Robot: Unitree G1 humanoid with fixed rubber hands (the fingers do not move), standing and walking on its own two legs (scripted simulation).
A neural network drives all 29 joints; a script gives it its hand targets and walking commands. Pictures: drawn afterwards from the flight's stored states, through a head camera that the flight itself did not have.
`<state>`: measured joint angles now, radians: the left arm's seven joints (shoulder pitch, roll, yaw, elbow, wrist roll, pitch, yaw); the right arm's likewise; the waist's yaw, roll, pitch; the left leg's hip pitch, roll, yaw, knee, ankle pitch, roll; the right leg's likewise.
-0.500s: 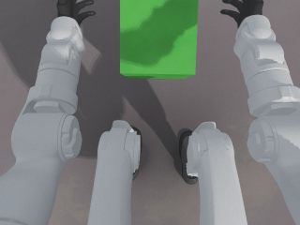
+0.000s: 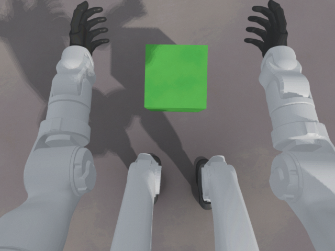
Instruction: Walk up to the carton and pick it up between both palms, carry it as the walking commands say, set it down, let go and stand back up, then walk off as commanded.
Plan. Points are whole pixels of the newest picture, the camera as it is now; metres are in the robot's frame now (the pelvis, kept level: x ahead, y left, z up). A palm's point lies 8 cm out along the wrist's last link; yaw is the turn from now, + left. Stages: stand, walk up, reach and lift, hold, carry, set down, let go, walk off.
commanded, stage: set down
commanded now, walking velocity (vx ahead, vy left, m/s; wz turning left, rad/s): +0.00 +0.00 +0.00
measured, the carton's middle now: (175, 82) +0.52 +0.02 -0.45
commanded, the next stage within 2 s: let go in 0.44 s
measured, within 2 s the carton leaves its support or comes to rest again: neither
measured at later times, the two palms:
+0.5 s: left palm (48, 19) +0.51 +0.21 +0.02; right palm (315, 15) +0.52 -0.16 +0.02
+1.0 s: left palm out of the picture +0.37 +0.23 +0.10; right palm out of the picture +0.38 -0.21 +0.10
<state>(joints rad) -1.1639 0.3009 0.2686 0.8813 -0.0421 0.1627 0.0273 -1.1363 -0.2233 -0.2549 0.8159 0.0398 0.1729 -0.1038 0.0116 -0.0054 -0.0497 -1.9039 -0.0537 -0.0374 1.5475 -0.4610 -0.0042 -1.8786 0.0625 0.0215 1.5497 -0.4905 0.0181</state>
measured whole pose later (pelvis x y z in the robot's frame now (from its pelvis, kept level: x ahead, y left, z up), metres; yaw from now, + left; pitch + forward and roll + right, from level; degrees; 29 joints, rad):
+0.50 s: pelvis +0.02 +0.00 +0.12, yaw +0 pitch +44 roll -1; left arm -1.07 0.22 0.37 0.91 0.11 0.10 -0.02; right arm -1.05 -0.15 -0.37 0.85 -0.11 0.11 -0.05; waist 0.01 -0.01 -0.06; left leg -1.48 -0.04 -0.06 1.00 -0.28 0.00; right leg -1.45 0.06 0.04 1.00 -0.31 0.01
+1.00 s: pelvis +0.08 +0.00 +0.19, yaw +1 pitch +26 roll +0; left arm -0.27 0.19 0.17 0.60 0.05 0.04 -0.06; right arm -0.26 -0.16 -0.15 0.58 -0.05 0.04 0.02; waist 0.00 0.00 -0.08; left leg -0.87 -0.04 -0.06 0.67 -0.25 0.00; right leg -0.86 0.04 0.06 0.68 -0.28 0.00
